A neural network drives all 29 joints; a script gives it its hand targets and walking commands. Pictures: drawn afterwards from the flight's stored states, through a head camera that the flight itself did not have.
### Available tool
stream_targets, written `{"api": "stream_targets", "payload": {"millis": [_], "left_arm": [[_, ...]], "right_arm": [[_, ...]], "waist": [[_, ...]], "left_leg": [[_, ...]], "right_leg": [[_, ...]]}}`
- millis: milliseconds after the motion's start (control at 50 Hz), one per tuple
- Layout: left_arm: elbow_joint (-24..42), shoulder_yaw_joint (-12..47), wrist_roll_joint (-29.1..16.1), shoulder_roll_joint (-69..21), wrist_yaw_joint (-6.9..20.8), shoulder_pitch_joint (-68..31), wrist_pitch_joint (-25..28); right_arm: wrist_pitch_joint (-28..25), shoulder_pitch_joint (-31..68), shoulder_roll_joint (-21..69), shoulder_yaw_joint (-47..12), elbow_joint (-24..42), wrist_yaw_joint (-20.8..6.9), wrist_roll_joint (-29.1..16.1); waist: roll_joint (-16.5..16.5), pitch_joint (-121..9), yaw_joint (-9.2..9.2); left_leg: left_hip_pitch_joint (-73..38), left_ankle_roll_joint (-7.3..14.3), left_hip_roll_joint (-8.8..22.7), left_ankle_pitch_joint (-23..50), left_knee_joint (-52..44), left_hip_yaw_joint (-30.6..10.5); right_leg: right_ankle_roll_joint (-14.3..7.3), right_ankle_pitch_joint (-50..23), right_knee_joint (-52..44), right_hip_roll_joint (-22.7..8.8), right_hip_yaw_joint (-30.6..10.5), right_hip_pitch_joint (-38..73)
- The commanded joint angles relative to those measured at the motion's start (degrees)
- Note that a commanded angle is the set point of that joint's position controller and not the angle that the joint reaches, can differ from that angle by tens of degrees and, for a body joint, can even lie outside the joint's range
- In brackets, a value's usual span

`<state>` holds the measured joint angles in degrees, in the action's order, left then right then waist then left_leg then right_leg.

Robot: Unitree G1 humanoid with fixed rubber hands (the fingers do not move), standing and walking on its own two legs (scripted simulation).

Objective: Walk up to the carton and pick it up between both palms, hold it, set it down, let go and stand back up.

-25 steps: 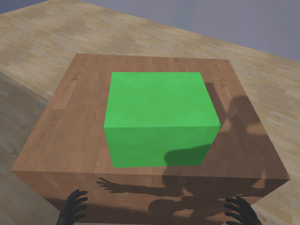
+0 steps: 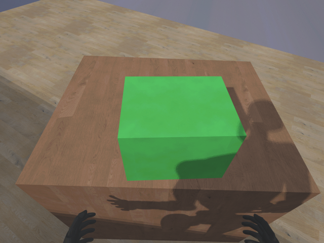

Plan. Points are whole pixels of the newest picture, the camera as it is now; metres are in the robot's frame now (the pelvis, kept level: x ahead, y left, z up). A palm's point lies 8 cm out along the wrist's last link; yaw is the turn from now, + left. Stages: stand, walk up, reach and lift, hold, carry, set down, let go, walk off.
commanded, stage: let go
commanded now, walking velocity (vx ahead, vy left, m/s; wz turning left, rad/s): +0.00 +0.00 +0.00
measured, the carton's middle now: (174, 128) +0.41 +0.00 +0.04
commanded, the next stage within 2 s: stand in 0.18 s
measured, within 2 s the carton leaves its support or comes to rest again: neither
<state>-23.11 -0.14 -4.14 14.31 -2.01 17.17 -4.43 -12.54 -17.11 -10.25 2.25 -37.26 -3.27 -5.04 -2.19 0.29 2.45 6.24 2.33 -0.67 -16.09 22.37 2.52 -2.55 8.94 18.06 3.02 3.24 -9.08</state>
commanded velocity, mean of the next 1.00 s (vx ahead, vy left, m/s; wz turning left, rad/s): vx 0.00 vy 0.00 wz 0.00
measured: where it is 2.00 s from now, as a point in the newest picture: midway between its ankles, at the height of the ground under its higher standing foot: outside the picture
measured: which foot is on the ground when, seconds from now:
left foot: down 0.00-1.00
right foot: down 0.00-1.00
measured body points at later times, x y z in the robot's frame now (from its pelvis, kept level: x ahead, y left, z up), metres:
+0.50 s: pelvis -0.01 +0.00 +0.00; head -0.01 +0.02 +0.45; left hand +0.07 +0.31 -0.12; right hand +0.13 -0.30 -0.08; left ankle -0.04 +0.08 -0.75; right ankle +0.01 -0.09 -0.75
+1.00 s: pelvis -0.02 +0.00 +0.00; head -0.03 +0.00 +0.45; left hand +0.01 +0.32 -0.12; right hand +0.08 -0.30 -0.11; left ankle -0.04 +0.08 -0.75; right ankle +0.01 -0.09 -0.75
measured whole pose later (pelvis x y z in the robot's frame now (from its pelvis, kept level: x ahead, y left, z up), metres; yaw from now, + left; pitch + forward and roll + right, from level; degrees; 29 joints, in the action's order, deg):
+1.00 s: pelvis -0.02 +0.00 +0.00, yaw +0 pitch -2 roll -1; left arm -56.9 -1.7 0.0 22.2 -0.3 15.1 1.9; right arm -1.8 -13.8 -21.3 0.2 -50.2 -0.2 -0.4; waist 0.3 0.3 2.4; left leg 6.2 2.5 -0.9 -14.6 23.0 2.5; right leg -2.6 7.9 19.3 2.7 3.3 -9.3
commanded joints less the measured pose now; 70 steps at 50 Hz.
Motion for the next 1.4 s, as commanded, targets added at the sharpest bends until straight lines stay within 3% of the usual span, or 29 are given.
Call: {"api": "stream_targets", "payload": {"millis": [0, 80, 100, 140, 160, 220, 280, 380, 440, 460, 540, 560, 600, 640, 720, 740, 760, 780, 820, 840, 980, 1040, 1080, 1180, 1200, 1220, 1260, 1360, 1380], "left_arm": [[3.51, -0.40, 0.96, 5.55, 1.03, -10.27, 0.13], [6.20, 0.56, 0.84, 5.70, 0.78, -11.28, -0.50], [3.44, 0.61, 1.75, 4.08, 1.21, -11.72, -1.45], [2.68, 0.82, 1.70, 4.27, 0.64, -10.69, -1.50], [-6.98, -4.92, 8.07, 13.21, 0.49, -2.24, 2.58], [-9.46, -4.87, 7.43, 14.24, 1.26, -3.54, 5.77], [-13.09, -3.68, 6.55, 13.08, 2.53, -6.87, 6.90], [-19.98, -3.88, 5.91, 14.34, 2.58, -4.94, 7.11], [-21.72, -3.97, 6.19, 14.59, 3.05, -7.98, 7.33], [-23.57, -3.47, 6.48, 15.69, 2.66, -6.61, 7.24], [-26.47, -3.82, 6.29, 17.53, 2.16, -6.94, 7.30], [-27.76, -3.09, 5.89, 16.50, 2.65, -5.83, 7.61], [-28.03, -3.59, 6.48, 17.86, 2.77, -8.22, 7.71], [-29.15, -3.62, 5.87, 17.32, 2.58, -7.17, 7.40], [-30.35, -3.59, 5.92, 18.19, 2.14, -7.19, 7.32], [-31.12, -3.59, 5.64, 18.29, 2.22, -7.08, 7.14], [-30.01, -4.02, 6.31, 19.57, 2.16, -8.81, 7.65], [-30.50, -3.05, 5.56, 16.48, 2.02, -8.69, 7.44], [-31.06, -3.10, 5.69, 18.13, 2.35, -8.57, 6.75], [-31.93, -3.20, 5.19, 18.47, 2.29, -6.79, 6.88], [-32.44, -2.94, 5.75, 18.65, 2.29, -7.74, 7.39], [-33.95, -3.53, 5.05, 20.29, 2.23, -6.94, 6.73], [-34.01, -3.07, 5.19, 18.63, 2.31, -7.20, 7.26], [-34.28, -2.29, 4.86, 17.34, 2.46, -7.44, 7.33], [-34.41, -3.04, 5.36, 19.90, 2.25, -7.37, 7.34], [-33.63, -2.45, 4.40, 17.80, 2.39, -7.42, 7.03], [-33.91, -3.08, 5.27, 20.66, 2.06, -8.15, 7.13], [-34.61, -2.55, 4.57, 18.73, 1.77, -7.16, 6.62], [-34.03, -2.62, 4.75, 19.93, 1.84, -8.12, 6.87]], "right_arm": [[-0.44, 8.65, -5.09, 2.30, 0.74, 1.35, 4.76], [-0.03, 9.47, -4.78, 2.39, -0.98, 1.97, 4.63], [0.33, 10.29, -4.85, 2.74, -2.67, 1.59, 5.24], [0.18, 11.02, -5.93, 3.05, -1.99, 1.06, 5.32], [4.37, 1.88, -20.23, 3.79, -2.19, 3.57, 9.08], [7.90, 4.59, -18.41, 2.98, -1.30, 4.42, 8.00], [8.88, 8.58, -17.97, 3.33, -0.29, 3.97, 7.54], [9.55, 2.70, -19.84, 2.59, -3.05, 3.71, 7.21], [9.64, 4.69, -21.61, 2.34, -3.63, 3.39, 6.85], [10.17, 6.44, -22.28, 2.48, -3.70, 3.21, 6.94], [10.10, 4.97, -22.02, 1.87, -4.80, 3.77, 6.55], [10.08, 6.67, -22.27, 1.69, -5.13, 3.97, 6.55], [9.88, 5.93, -22.40, 1.65, -6.32, 3.49, 6.24], [10.61, 5.41, -23.73, 1.52, -6.41, 3.24, 6.93], [10.32, 4.75, -23.54, 1.20, -8.15, 3.77, 6.41], [10.32, 5.96, -23.39, 0.94, -7.94, 3.78, 6.07], [10.11, 6.00, -24.60, 1.19, -8.09, 3.99, 6.93], [10.24, 7.23, -22.43, 0.88, -8.41, 3.82, 6.49], [10.21, 6.65, -23.05, 0.52, -9.28, 3.56, 6.54], [10.75, 5.82, -22.69, 0.72, -9.30, 3.65, 5.97], [10.60, 6.52, -24.27, 0.65, -11.32, 3.99, 6.57], [10.69, 6.48, -23.73, 0.32, -12.47, 3.70, 6.36], [10.69, 6.21, -22.15, -0.14, -13.11, 3.63, 5.95], [10.56, 5.61, -22.46, 0.49, -13.65, 3.50, 6.10], [10.28, 6.99, -24.44, 0.40, -13.57, 3.39, 6.44], [10.58, 6.53, -24.17, 0.16, -13.55, 3.24, 6.08], [10.17, 8.03, -24.20, 0.40, -14.03, 3.61, 6.22], [10.55, 8.51, -23.49, 0.60, -13.71, 3.85, 6.34], [11.03, 8.12, -21.91, 0.23, -13.56, 3.48, 5.71]], "waist": [[5.68, 2.39, -4.33], [7.10, -0.20, -4.78], [4.49, 0.89, -5.11], [5.96, 1.52, -3.97], [5.85, -3.72, 0.22], [5.63, -0.62, -0.81], [5.25, 0.12, -0.47], [7.19, -0.08, -2.67], [3.94, -4.17, -0.82], [7.28, -4.49, -1.45], [4.99, -1.56, -1.98], [8.89, -0.97, -1.72], [0.78, -0.72, -0.83], [5.67, -3.92, -0.96], [7.15, -0.88, -0.75], [4.80, 0.60, 0.03], [2.55, -0.40, -1.76], [6.16, -0.47, -0.84], [4.27, 0.12, -1.72], [8.19, -0.52, -1.58], [2.93, 3.46, -1.12], [6.24, 4.22, -1.15], [2.34, 1.55, -0.97], [7.36, 5.10, -1.71], [4.90, 3.11, -2.02], [7.02, 3.17, -0.92], [1.66, 4.47, -1.81], [4.63, 2.21, -0.83], [5.31, 0.93, -2.14]], "left_leg": [[9.66, -3.59, 2.06, 9.88, -3.15, -0.79], [10.04, -3.93, 2.62, 9.89, -3.29, -1.08], [9.50, -3.46, 2.49, 10.49, -3.41, -1.18], [10.04, -3.54, 3.51, 10.21, -4.05, -1.77], [7.85, -1.68, 6.15, 22.99, -1.36, -7.70], [5.79, -0.54, 7.56, 21.75, -2.24, -8.29], [4.87, -1.31, 6.21, 15.73, -3.12, -7.59], [0.79, 0.07, 7.66, 19.29, -2.94, -7.92], [0.95, -0.51, 8.09, 15.49, -3.17, -8.93], [-0.49, -0.22, 7.14, 15.39, -2.74, -8.44], [-0.10, -0.08, 7.40, 14.63, -4.42, -8.12], [0.51, -0.14, 7.24, 14.87, -4.75, -8.12], [1.11, -0.61, 8.16, 15.72, -4.57, -9.08], [-0.41, -0.67, 7.95, 16.23, -4.29, -8.11], [1.02, -0.64, 8.08, 13.95, -5.79, -9.30], [1.68, -0.03, 8.43, 14.78, -5.43, -9.64], [1.54, 0.33, 8.70, 12.37, -5.84, -8.97], [1.13, 0.30, 8.60, 11.67, -5.83, -9.05], [0.93, 0.06, 8.25, 8.60, -5.33, -8.60], [2.29, -0.04, 7.58, 6.43, -5.44, -8.18], [2.41, 0.16, 7.91, 4.15, -7.13, -9.72], [4.12, 0.19, 7.96, 4.50, -7.67, -9.51], [4.90, 0.28, 9.20, 6.43, -6.96, -10.71], [4.08, 0.40, 8.27, 4.81, -7.52, -9.25], [2.84, 0.14, 8.63, 5.48, -7.47, -10.12], [3.28, -0.38, 8.37, 7.41, -7.58, -9.99], [1.56, 0.19, 8.55, 9.03, -6.86, -9.85], [2.04, -0.16, 8.60, 8.87, -7.55, -9.31], [0.42, -0.55, 8.12, 8.23, -7.10, -8.35]], "right_leg": [[-0.52, -6.21, 1.21, -4.20, -4.08, 10.00], [-0.22, -6.75, 2.40, -3.96, -3.35, 12.06], [-0.18, -7.20, 1.60, -4.11, -3.76, 11.41], [-0.73, -8.01, 2.46, -3.98, -3.54, 10.81], [-0.33, -13.23, 7.38, -10.63, -6.46, 10.06], [-0.09, -6.47, 5.38, -9.43, -5.65, 4.53], [0.31, -7.05, 3.27, -9.43, -6.82, 3.73], [-0.25, -9.66, 3.05, -9.92, -7.09, 2.00], [-0.98, -6.81, 2.73, -9.83, -6.35, 4.92], [-0.59, -7.21, 2.32, -9.99, -7.37, 4.74], [-0.66, -8.75, 1.04, -10.23, -7.50, 3.76], [-0.61, -10.45, 0.85, -11.07, -8.35, 3.90], [-1.07, -10.97, 2.31, -10.55, -7.37, 4.67], [-0.75, -10.76, 2.21, -10.27, -7.83, 5.79], [-0.76, -8.93, 1.34, -11.21, -8.19, 4.44], [-0.72, -7.98, 1.07, -10.43, -8.08, 3.18], [-1.01, -6.52, 0.72, -10.70, -7.92, 3.62], [-1.31, -6.31, 0.67, -11.27, -8.71, 2.75], [-1.01, -3.93, -0.47, -10.07, -8.22, 1.75], [-1.22, -2.99, -0.88, -11.32, -9.90, 3.20], [-0.81, 1.25, -2.28, -10.52, -9.61, 0.09], [-0.60, 0.92, -0.84, -10.29, -9.46, 1.24], [-1.01, -2.32, -0.02, -11.17, -8.78, 3.48], [-1.36, 0.16, -1.30, -10.50, -9.50, 0.03], [-1.51, -1.93, -0.54, -10.26, -9.60, 1.95], [-0.67, -3.42, -0.93, -10.58, -8.84, 2.58], [-0.61, -3.03, -1.08, -9.98, -9.27, 0.78], [-0.46, -3.82, -1.30, -11.03, -9.57, 1.91], [-0.05, -4.10, -1.91, -10.57, -9.41, 1.72]]}}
